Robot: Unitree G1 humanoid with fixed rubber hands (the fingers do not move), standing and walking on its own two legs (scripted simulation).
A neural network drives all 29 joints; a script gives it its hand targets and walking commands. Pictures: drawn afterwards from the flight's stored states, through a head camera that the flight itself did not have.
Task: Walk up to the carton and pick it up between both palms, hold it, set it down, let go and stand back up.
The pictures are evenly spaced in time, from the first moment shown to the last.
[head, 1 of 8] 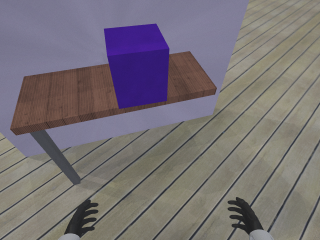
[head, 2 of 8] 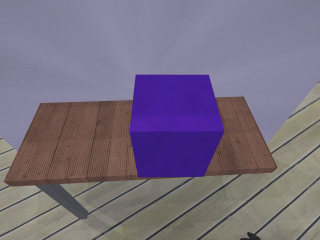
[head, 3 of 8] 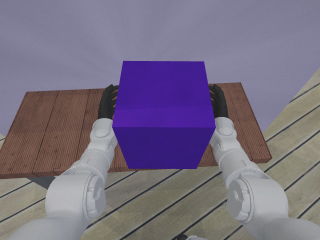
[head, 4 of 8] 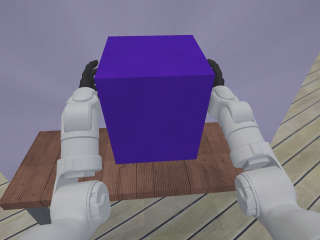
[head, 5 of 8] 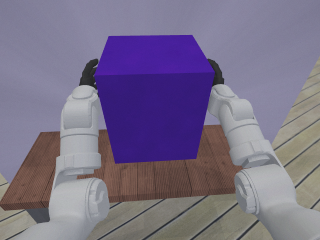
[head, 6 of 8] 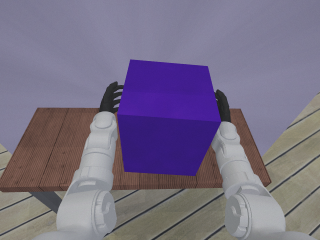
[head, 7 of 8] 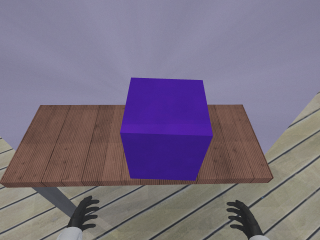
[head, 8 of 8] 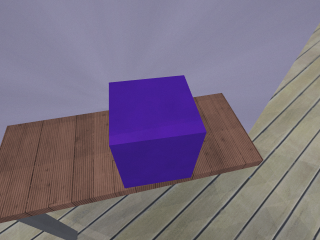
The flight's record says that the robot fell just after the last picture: no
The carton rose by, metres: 0.22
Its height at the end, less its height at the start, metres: +0.00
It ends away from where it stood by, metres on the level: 0.02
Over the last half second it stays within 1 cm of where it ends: yes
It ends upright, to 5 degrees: yes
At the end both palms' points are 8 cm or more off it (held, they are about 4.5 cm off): yes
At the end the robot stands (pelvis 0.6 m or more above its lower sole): yes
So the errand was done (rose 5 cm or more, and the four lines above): yes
